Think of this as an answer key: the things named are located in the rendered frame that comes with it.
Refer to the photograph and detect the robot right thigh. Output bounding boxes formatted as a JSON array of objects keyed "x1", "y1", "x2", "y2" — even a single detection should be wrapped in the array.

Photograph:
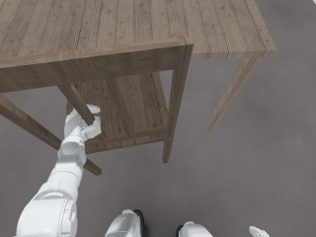
[{"x1": 179, "y1": 223, "x2": 213, "y2": 237}]

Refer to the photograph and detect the robot left hand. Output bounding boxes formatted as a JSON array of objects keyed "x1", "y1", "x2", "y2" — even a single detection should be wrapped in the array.
[{"x1": 64, "y1": 104, "x2": 102, "y2": 142}]

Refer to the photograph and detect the robot left upper arm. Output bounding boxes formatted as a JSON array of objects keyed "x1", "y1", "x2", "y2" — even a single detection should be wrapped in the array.
[{"x1": 13, "y1": 197, "x2": 78, "y2": 237}]

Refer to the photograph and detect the robot left thigh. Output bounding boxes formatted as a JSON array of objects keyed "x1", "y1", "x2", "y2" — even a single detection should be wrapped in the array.
[{"x1": 105, "y1": 213, "x2": 141, "y2": 237}]

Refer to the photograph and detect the robot right hand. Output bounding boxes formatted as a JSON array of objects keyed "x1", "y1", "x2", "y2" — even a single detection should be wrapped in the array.
[{"x1": 249, "y1": 226, "x2": 270, "y2": 237}]

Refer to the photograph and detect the robot left forearm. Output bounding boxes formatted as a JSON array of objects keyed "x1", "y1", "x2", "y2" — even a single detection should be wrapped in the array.
[{"x1": 16, "y1": 135, "x2": 87, "y2": 236}]

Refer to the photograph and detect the chair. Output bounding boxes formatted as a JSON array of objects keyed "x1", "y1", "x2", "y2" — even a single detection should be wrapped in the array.
[{"x1": 0, "y1": 36, "x2": 194, "y2": 176}]

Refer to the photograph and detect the robot thigh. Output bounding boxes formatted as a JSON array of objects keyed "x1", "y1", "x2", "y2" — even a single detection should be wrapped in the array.
[
  {"x1": 179, "y1": 223, "x2": 213, "y2": 237},
  {"x1": 105, "y1": 213, "x2": 141, "y2": 237}
]

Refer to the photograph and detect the table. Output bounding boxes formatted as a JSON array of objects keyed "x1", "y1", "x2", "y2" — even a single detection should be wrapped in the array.
[{"x1": 0, "y1": 0, "x2": 277, "y2": 139}]

